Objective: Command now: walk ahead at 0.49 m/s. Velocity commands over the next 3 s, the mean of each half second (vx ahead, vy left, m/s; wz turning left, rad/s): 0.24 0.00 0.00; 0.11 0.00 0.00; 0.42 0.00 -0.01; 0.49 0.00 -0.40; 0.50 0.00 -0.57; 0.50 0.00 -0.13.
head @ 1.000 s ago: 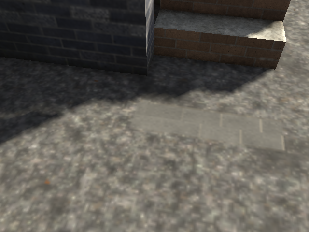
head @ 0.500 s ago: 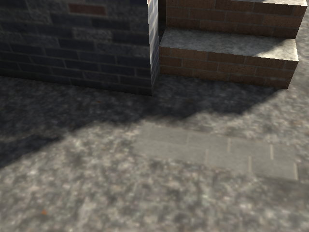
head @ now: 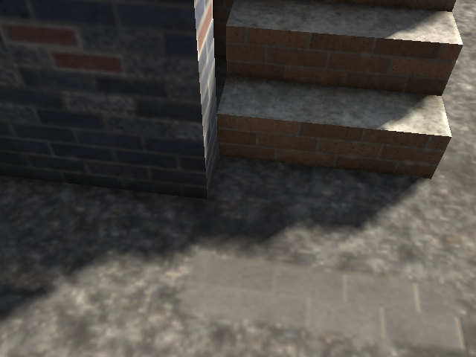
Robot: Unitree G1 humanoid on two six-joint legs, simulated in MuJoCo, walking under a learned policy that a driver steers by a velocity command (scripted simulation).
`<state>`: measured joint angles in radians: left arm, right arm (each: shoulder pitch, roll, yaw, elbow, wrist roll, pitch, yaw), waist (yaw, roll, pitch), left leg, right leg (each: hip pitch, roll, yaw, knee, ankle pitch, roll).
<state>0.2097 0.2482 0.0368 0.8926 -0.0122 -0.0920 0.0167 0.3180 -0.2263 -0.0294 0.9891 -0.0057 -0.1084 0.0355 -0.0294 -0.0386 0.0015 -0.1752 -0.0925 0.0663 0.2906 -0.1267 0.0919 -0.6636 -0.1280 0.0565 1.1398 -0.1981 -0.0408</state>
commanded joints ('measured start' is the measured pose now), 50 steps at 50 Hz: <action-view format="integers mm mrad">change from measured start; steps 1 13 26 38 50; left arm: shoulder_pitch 35 74 -97 0 48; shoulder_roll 46 164 85 37 10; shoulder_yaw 14 48 8 9 21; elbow -42 -30 -19 68 95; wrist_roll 13 33 25 20 -18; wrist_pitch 3 -29 31 64 -13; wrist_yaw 7 -22 -6 13 -24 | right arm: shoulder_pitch -41 49 41 -22 15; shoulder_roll -131 -130 -49 -62 -129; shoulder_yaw -21 -10 -3 -15 -50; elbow -54 -17 23 57 47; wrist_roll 1 6 1 4 40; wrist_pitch -18 34 118 68 24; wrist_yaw -19 -50 -87 -77 -60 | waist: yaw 47 85 -15 34 70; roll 76 45 -77 92 172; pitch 56 -148 -112 17 96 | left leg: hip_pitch -110 63 -43 -154 -77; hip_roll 278 176 139 159 358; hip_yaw -206 -95 -69 -108 -366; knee -207 342 360 99 30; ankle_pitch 68 357 -143 -154 -294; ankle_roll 171 -10 -118 -70 90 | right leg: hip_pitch -19 521 286 440 329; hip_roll -42 40 -63 102 135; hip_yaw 1 -11 89 -50 -110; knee -139 -690 -903 -727 -586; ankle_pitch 161 664 -36 19 -158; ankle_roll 27 -67 -169 -22 -87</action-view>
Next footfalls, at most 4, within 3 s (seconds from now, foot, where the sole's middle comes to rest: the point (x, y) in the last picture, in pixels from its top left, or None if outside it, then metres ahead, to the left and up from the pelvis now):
0.26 right None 0.32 -0.15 -0.78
0.58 left None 0.25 0.08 -0.78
1.48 left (210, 310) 0.66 0.09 -0.78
2.06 right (305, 252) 0.86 -0.22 -0.78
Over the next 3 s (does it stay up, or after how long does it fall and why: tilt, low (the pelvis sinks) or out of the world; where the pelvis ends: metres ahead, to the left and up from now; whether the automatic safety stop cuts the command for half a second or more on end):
stays up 1.04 -0.30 -0.01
